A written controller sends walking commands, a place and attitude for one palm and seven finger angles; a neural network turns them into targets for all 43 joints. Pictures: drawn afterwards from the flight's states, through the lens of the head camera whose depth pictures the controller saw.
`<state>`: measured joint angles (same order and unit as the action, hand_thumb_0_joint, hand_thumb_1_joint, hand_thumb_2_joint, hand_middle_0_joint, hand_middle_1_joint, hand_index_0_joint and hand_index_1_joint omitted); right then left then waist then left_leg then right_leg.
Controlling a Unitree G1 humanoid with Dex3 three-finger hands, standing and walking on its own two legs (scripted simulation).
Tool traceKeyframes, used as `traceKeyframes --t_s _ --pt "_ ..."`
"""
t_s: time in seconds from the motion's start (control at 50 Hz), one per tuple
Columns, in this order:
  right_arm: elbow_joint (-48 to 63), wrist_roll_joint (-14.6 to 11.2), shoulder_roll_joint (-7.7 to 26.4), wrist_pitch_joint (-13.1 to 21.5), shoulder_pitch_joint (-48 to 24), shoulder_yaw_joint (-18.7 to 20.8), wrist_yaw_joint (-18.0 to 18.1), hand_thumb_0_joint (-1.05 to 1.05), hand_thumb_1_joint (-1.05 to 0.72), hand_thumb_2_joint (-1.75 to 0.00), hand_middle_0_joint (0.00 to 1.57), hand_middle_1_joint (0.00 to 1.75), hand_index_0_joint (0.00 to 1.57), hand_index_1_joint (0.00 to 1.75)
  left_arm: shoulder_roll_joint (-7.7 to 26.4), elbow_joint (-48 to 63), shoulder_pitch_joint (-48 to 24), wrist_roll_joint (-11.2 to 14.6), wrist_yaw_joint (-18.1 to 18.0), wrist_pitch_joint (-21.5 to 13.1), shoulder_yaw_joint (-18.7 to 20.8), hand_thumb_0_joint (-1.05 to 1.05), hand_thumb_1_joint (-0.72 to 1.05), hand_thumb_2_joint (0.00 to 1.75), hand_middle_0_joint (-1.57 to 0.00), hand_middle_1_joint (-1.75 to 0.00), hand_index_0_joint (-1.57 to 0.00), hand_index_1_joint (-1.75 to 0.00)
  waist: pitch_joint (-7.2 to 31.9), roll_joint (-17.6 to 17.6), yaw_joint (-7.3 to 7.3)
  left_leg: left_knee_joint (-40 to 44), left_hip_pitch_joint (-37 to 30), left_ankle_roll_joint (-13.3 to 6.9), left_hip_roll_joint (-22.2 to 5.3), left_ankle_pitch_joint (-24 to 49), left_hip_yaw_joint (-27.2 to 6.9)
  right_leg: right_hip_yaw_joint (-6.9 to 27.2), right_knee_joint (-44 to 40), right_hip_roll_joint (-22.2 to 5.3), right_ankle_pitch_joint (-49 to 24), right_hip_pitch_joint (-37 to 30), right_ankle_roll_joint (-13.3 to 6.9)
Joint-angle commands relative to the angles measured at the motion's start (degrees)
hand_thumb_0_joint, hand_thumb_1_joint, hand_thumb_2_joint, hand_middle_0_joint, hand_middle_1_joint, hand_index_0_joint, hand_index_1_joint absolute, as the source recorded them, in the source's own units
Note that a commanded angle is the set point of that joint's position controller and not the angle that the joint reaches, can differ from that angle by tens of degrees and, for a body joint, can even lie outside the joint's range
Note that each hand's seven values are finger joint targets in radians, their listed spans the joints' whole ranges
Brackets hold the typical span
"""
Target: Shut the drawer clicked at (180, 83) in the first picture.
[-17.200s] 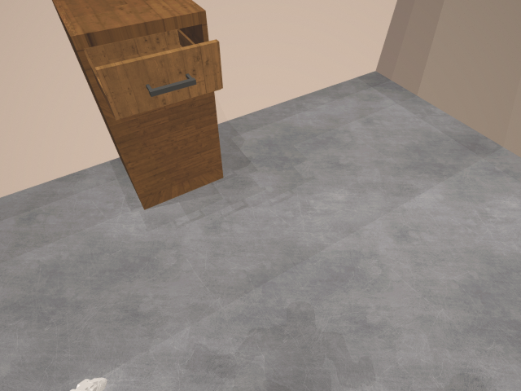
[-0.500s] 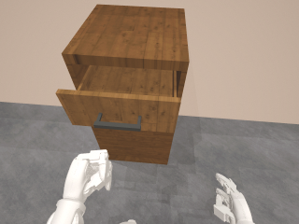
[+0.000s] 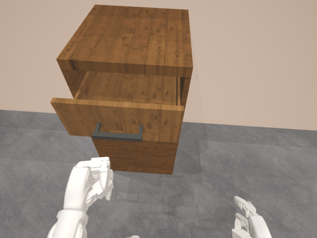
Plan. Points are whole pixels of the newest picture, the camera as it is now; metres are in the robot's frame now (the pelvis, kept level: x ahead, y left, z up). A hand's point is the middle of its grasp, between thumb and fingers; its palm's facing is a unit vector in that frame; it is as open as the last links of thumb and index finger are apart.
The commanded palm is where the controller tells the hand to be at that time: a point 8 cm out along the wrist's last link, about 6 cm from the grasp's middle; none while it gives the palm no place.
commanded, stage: raise the hand and make a fist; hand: left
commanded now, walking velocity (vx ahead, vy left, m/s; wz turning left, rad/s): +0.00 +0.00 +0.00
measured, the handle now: (118, 131) +0.42 +0.14 -0.02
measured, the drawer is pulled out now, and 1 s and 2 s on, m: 0.15 0.15 0.14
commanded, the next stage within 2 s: bring the fist close to the handle in 0.04 s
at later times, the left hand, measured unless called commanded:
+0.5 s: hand (122, 174) +0.26 +0.10 +0.04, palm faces -0.07 -1.00 -0.06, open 3.3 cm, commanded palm +0.24 +0.16 +0.04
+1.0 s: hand (124, 166) +0.31 +0.11 -0.01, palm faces -0.05 -1.00 -0.02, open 3.3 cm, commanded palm +0.29 +0.16 -0.01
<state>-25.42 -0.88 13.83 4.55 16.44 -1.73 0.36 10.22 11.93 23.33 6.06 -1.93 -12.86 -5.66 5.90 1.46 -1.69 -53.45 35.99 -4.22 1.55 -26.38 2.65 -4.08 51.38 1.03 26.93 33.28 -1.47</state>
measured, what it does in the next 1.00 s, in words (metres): stands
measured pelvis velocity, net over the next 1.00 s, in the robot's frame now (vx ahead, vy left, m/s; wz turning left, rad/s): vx -0.01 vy -0.02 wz -0.01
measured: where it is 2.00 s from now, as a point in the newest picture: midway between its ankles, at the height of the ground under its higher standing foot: outside the picture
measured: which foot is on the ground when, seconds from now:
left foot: down 0.00-1.00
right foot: down 0.00-1.00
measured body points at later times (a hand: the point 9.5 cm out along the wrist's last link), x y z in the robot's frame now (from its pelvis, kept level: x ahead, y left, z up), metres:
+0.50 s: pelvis +0.00 -0.03 -0.01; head +0.05 -0.04 +0.43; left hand +0.26 +0.15 +0.05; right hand +0.17 -0.27 -0.10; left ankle +0.00 +0.07 -0.69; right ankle -0.01 -0.11 -0.69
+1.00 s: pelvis -0.01 -0.02 -0.04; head +0.08 -0.02 +0.40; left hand +0.30 +0.16 -0.01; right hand +0.13 -0.27 -0.14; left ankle +0.01 +0.07 -0.69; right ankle -0.01 -0.11 -0.69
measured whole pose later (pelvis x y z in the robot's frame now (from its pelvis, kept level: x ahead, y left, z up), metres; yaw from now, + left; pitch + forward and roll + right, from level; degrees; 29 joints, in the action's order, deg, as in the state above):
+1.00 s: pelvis -0.01 -0.02 -0.04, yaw +0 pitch +18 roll -1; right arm -31.5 -0.3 14.1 2.8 13.2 -0.2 0.1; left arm 9.7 -18.1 -1.6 8.8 4.1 -24.4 2.5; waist 8.5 1.3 -2.7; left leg -65.5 54.3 -2.7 0.2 -29.5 2.4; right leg -5.0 64.4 1.7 30.8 52.1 -3.4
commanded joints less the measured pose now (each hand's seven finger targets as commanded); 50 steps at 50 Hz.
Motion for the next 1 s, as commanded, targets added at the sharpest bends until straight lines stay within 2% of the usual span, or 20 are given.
traceKeyframes --t_s 0.0,0.06,0.12,0.14,0.22,0.24,0.28,0.32,0.36,0.4,0.46,0.52,0.58,0.62,0.66,0.76,0.8,0.86,0.88,0.98 --pt "8.04 -0.24 6.25 3.59 -4.18 2.61 -0.58 0.0 -0.9 -0.9 0.2 0.3 0.2 0.3 -0.23 13.21 -3.81 0.84 -0.06 -8.19 1.36 0.0 0.9 0.9 -1.4 -1.6 -1.4 -1.6 9.85 1.85 -0.12 8.53 -10.3 3.66 -3.48 18.72 -6.95 0.35 -5.24 0.03 -13.06 0.63 -0.51" --pt "8.3 -0.82 7.36 3.23 -4.03 2.76 -0.68 0.0 -0.9 -0.9 0.2 0.3 0.2 0.3 -0.45 7.35 -2.79 0.82 3.53 -5.01 -0.28 0.0 0.9 0.9 -1.4 -1.6 -1.4 -1.6 7.0 -1.38 -1.11 8.03 -6.2 3.02 -2.58 14.37 -5.99 1.15 -6.68 -0.27 -13.21 -0.13 -0.07" --pt "9.38 -1.29 7.82 2.57 -4.18 2.83 0.09 0.0 -0.9 -0.9 0.2 0.3 0.2 0.3 2.53 6.08 -2.72 1.54 6.16 -2.07 2.62 0.0 0.9 0.9 -1.4 -1.6 -1.4 -1.6 7.21 -5.72 -0.46 8.2 -4.32 2.27 -1.78 12.08 -5.02 2.43 -8.38 -0.57 -13.27 -2.81 0.33" --pt "9.25 -1.33 7.9 2.36 -4.39 2.78 0.47 0.0 -0.9 -0.9 0.2 0.3 0.2 0.3 3.98 5.98 -5.09 1.74 6.32 -1.89 4.34 0.0 0.9 0.9 -1.4 -1.6 -1.4 -1.6 7.27 -5.15 -0.67 7.82 -4.26 2.17 -1.55 12.27 -4.65 2.91 -8.55 -0.64 -13.83 -2.8 0.42" --pt "7.67 -0.54 6.74 2.78 -4.91 2.53 1.13 0.0 -0.9 -0.9 0.2 0.3 0.2 0.3 6.17 7.73 -13.01 3.65 4.44 -5.83 10.08 0.0 0.9 0.9 -1.4 -1.6 -1.4 -1.6 9.07 -3.91 -0.28 6.24 -3.35 2.23 -1.28 12.41 -4.3 3.86 -7.61 -0.74 -13.81 -2.68 0.51" --pt "7.37 -0.32 6.33 3.16 -5.06 2.44 1.01 0.0 -0.9 -0.9 0.2 0.3 0.2 0.3 5.35 7.85 -12.69 4.04 4.08 -7.35 10.23 0.0 0.9 0.9 -1.4 -1.6 -1.4 -1.6 10.38 -3.03 0.25 5.86 -3.45 2.3 -1.27 13.62 -4.18 3.77 -6.81 -0.73 -15.31 -3.3 0.4" --pt "5.94 -0.15 6.31 3.77 -5.04 2.47 0.71 0.0 -0.9 -0.9 0.2 0.3 0.2 0.3 5.48 8.21 -16.4 3.99 3.49 -10.62 10.05 0.0 0.9 0.9 -1.4 -1.6 -1.4 -1.6 11.91 -0.1 -0.54 4.32 -3.7 2.35 -1.31 15.13 -4.2 3.82 -5.48 -0.79 -16.64 -1.98 0.26" --pt "5.05 0.07 6.11 4.41 -4.61 2.67 0.11 0.0 -0.9 -0.9 0.2 0.3 0.2 0.3 3.34 4.79 -14.12 3.69 4.28 -12.34 7.93 0.0 0.9 0.9 -1.4 -1.6 -1.4 -1.6 13.43 1.65 -0.47 3.15 -3.66 2.58 -1.45 17.21 -4.28 3.54 -3.75 -0.8 -19.31 -1.05 0.14" --pt "4.51 -0.04 6.75 4.51 -4.49 2.88 -0.34 0.0 -0.9 -0.9 0.2 0.3 0.2 0.3 2.0 0.03 -13.06 3.39 6.2 -12.2 5.61 0.0 0.9 0.9 -1.4 -1.6 -1.4 -1.6 13.16 0.89 -1.29 1.81 -1.87 2.6 -1.38 16.69 -4.2 4.16 -3.4 -1.14 -20.46 0.1 0.6" --pt "4.39 -0.31 7.41 3.97 -3.75 3.17 -0.48 0.0 -0.9 -0.9 0.2 0.3 0.2 0.3 1.2 -5.43 -12.51 2.93 8.47 -10.4 4.06 0.0 0.9 0.9 -1.4 -1.6 -1.4 -1.6 11.78 -2.36 -1.8 1.02 0.86 2.38 -1.29 15.33 -4.24 5.2 -3.75 -1.49 -20.96 0.42 1.3" --pt "5.3 -0.78 8.05 3.0 -3.88 3.6 0.05 0.0 -0.9 -0.9 0.2 0.3 0.2 0.3 3.96 -7.21 -14.59 3.44 10.23 -8.18 6.63 0.0 0.9 0.9 -1.4 -1.6 -1.4 -1.6 12.8 -5.1 -1.15 0.93 3.18 2.27 -0.96 13.38 -3.98 6.82 -4.55 -2.21 -19.9 -1.59 1.81" --pt "5.25 -0.5 7.65 2.32 -4.42 3.66 0.68 0.0 -0.9 -0.9 0.2 0.3 0.2 0.3 7.14 -4.69 -19.59 4.57 8.41 -9.17 11.83 0.0 0.9 0.9 -1.4 -1.6 -1.4 -1.6 16.07 -5.4 -0.28 0.4 4.16 2.24 -0.96 13.85 -3.42 7.79 -3.85 -2.68 -22.33 -4.14 2.13" --pt "3.87 0.0 6.87 2.59 -4.76 3.54 0.81 0.0 -0.9 -0.9 0.2 0.3 0.2 0.3 8.5 -3.04 -24.72 4.7 5.31 -13.2 14.49 0.0 0.9 0.9 -1.4 -1.6 -1.4 -1.6 16.98 -3.56 -0.33 -0.83 5.25 2.36 -1.21 14.14 -3.24 7.73 -2.15 -2.43 -22.05 -3.16 1.76" --pt "2.89 0.21 6.27 3.01 -4.97 3.63 0.41 0.0 -0.9 -0.9 0.2 0.3 0.2 0.3 6.38 -5.34 -24.18 4.27 4.49 -15.94 13.17 0.0 0.9 0.9 -1.4 -1.6 -1.4 -1.6 17.55 -2.07 -0.29 -1.71 5.44 2.45 -1.27 14.56 -3.28 7.33 -0.63 -2.14 -21.8 -1.21 1.46" --pt "1.81 0.34 6.61 3.17 -4.93 3.69 -0.16 0.0 -0.9 -0.9 0.2 0.3 0.2 0.3 4.11 -9.63 -24.86 3.86 5.15 -17.01 10.37 0.0 0.9 0.9 -1.4 -1.6 -1.4 -1.6 16.29 -1.85 -1.29 -2.95 6.59 2.44 -1.31 13.58 -3.44 6.95 0.25 -2.0 -19.94 2.25 1.47" --pt "1.88 -0.45 8.12 1.49 -3.64 4.34 -0.48 0.0 -0.9 -0.9 0.2 0.3 0.2 0.3 3.33 -18.27 -26.56 3.08 9.64 -13.64 7.07 0.0 0.9 0.9 -1.4 -1.6 -1.4 -1.6 16.43 -2.12 -1.93 -4.0 8.48 2.23 -1.36 11.62 -3.47 7.44 0.33 -1.99 -16.56 5.12 1.5" --pt "1.83 -0.59 8.61 0.77 -3.19 4.47 -0.04 0.0 -0.9 -0.9 0.2 0.3 0.2 0.3 5.22 -18.88 -30.08 3.77 9.98 -12.38 9.17 0.0 0.9 0.9 -1.4 -1.6 -1.4 -1.6 18.01 -3.85 -1.88 -4.28 8.89 1.99 -1.45 11.84 -3.7 7.51 0.53 -1.85 -16.22 4.51 1.56" --pt "2.16 -0.28 8.04 0.65 -3.77 4.44 0.36 0.0 -0.9 -0.9 0.2 0.3 0.2 0.3 6.09 -14.61 -34.89 4.79 8.12 -13.71 11.43 0.0 0.9 0.9 -1.4 -1.6 -1.4 -1.6 21.96 -1.71 -0.82 -4.16 7.23 2.07 -1.42 13.6 -3.79 6.12 2.24 -1.48 -17.11 3.86 0.81" --pt "1.56 0.0 8.17 0.64 -3.46 4.37 0.52 0.0 -0.9 -0.9 0.2 0.3 0.2 0.3 8.35 -14.03 -37.04 4.7 6.78 -14.77 13.6 0.0 0.9 0.9 -1.4 -1.6 -1.4 -1.6 21.98 -2.04 -0.96 -4.7 7.55 2.05 -1.7 14.18 -4.06 5.75 3.13 -1.14 -17.13 4.69 0.65" --pt "-0.15 0.86 7.79 0.42 -3.4 4.42 -0.56 0.0 -0.9 -0.9 0.2 0.3 0.2 0.3 5.01 -19.66 -38.28 2.55 3.86 -19.04 11.16 0.0 0.9 0.9 -1.4 -1.6 -1.4 -1.6 21.52 -1.7 -1.68 -6.84 8.57 2.27 -1.95 14.61 -4.91 4.31 6.68 -0.55 -15.25 11.15 0.24"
